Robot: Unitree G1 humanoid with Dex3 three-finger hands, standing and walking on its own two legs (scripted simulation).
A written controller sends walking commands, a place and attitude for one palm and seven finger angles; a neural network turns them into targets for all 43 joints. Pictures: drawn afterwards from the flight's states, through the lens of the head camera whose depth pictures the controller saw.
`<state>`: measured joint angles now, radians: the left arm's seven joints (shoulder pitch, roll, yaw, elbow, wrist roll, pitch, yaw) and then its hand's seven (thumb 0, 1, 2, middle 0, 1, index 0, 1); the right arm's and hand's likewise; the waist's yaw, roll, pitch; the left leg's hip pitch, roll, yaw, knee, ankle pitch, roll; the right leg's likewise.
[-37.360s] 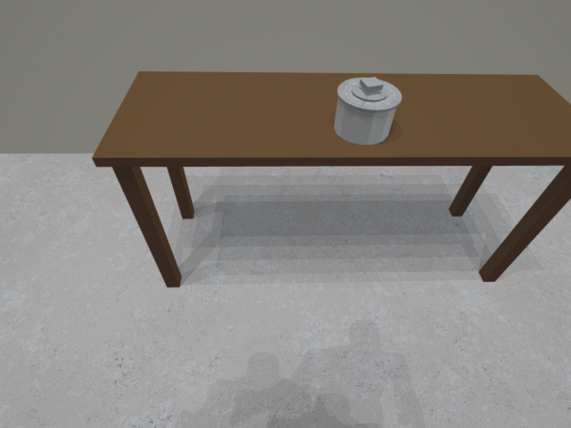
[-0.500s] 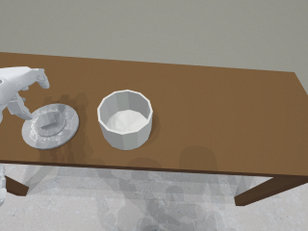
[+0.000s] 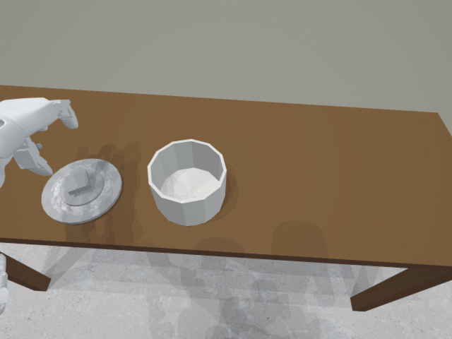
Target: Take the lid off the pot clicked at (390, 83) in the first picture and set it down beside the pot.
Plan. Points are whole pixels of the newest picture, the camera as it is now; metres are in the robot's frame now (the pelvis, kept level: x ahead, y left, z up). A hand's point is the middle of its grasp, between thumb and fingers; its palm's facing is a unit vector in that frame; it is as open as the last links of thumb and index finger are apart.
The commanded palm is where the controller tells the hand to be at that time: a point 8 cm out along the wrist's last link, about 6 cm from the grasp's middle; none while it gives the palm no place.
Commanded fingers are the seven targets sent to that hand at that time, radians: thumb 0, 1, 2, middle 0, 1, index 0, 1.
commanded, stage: draw the hand back to the body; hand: left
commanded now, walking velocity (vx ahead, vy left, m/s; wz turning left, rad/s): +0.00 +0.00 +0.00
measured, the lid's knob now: (78, 182) +0.43 +0.33 -0.04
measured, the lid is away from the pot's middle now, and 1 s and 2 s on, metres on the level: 0.24 0.24 0.24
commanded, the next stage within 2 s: none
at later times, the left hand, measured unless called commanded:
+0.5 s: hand (72, 156) +0.37 +0.25 +0.12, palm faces +0.17 -0.80 -0.57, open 10.9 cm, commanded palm +0.34 +0.29 +0.17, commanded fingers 0.00 0.13 0.52 -0.29 -0.90 -0.29 -0.90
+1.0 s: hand (63, 173) +0.32 +0.24 +0.15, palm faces +0.50 -0.81 -0.31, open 9.2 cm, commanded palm +0.27 +0.26 +0.17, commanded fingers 0.00 0.65 0.78 -0.23 -0.50 -0.23 -0.50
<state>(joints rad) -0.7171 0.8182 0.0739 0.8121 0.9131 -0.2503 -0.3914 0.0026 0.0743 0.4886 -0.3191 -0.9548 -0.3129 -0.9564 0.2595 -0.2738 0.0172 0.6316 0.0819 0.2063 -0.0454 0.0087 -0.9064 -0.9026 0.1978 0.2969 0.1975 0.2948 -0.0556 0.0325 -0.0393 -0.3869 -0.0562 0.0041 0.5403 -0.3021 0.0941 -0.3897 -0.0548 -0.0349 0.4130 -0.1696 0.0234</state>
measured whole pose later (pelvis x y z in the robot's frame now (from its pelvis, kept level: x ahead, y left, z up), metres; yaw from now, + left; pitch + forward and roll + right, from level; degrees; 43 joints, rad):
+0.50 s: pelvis -0.01 -0.02 +0.01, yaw +0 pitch +1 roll -1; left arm -0.46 0.56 0.19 0.59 0.17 -0.16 -0.08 0.00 0.07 0.49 -0.32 -0.96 -0.32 -0.96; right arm 0.24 -0.24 0.07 0.61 0.09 0.09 -0.08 0.01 -0.91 -0.90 0.20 0.30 0.20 0.29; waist 0.01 0.01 0.04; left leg -0.21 -0.05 0.00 0.46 -0.27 0.06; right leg -0.24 -0.04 -0.04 0.39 -0.17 0.01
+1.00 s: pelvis +0.02 -0.07 +0.01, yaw +0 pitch -2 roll -1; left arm -0.10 0.42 0.38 0.20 -0.06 -0.08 0.09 0.01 0.45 0.68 -0.27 -0.65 -0.26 -0.66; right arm 0.19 -0.28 0.02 0.70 0.06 -0.06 -0.07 0.01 -0.91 -0.90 0.20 0.30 0.20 0.29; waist 0.03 0.05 0.03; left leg -0.09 0.02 -0.02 0.41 -0.29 -0.01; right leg -0.13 0.02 -0.06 0.37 -0.21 -0.02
